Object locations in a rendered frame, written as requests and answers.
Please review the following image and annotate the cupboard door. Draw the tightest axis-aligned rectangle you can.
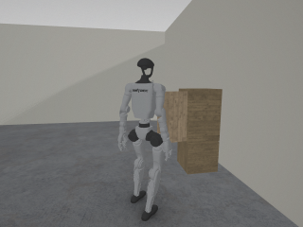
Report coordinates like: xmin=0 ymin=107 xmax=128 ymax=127
xmin=157 ymin=91 xmax=188 ymax=143

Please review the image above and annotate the right robot foot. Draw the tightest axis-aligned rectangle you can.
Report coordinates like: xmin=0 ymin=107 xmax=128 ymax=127
xmin=141 ymin=204 xmax=158 ymax=221

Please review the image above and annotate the right robot hand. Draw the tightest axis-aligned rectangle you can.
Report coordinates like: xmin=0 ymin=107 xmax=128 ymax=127
xmin=161 ymin=140 xmax=173 ymax=161

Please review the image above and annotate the left robot hand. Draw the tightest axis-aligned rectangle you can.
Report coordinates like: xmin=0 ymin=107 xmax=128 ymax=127
xmin=117 ymin=133 xmax=129 ymax=151

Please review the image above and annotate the left robot upper arm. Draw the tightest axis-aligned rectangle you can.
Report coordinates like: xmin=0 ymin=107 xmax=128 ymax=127
xmin=120 ymin=82 xmax=134 ymax=114

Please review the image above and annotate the left robot forearm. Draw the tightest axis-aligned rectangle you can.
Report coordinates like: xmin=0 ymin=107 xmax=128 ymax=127
xmin=119 ymin=110 xmax=128 ymax=134

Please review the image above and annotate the right robot upper arm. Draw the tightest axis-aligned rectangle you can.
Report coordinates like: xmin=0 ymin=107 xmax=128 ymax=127
xmin=153 ymin=83 xmax=166 ymax=117

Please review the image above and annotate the right robot thigh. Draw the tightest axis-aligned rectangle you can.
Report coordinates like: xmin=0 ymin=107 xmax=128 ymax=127
xmin=149 ymin=131 xmax=165 ymax=180

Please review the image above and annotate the right robot forearm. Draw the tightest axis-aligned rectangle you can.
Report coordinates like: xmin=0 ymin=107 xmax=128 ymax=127
xmin=157 ymin=108 xmax=169 ymax=142

